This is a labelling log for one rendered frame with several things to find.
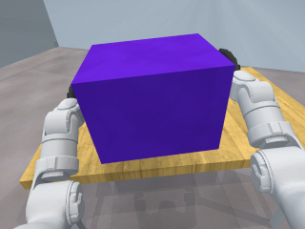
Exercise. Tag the left robot hand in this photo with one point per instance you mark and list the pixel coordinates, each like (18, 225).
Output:
(71, 94)

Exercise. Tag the robot right forearm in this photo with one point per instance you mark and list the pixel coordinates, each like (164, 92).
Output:
(267, 128)

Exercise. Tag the robot left forearm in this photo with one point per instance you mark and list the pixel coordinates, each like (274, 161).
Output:
(58, 157)

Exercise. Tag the robot left upper arm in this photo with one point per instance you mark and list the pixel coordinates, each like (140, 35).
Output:
(55, 205)

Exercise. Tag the robot right upper arm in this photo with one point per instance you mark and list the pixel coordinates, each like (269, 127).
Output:
(280, 173)

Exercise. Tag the carton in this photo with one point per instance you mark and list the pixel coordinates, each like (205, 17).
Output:
(154, 97)

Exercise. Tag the right robot hand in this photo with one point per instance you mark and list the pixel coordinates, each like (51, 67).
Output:
(230, 56)

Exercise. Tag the table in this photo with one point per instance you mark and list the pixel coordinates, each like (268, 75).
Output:
(234, 152)

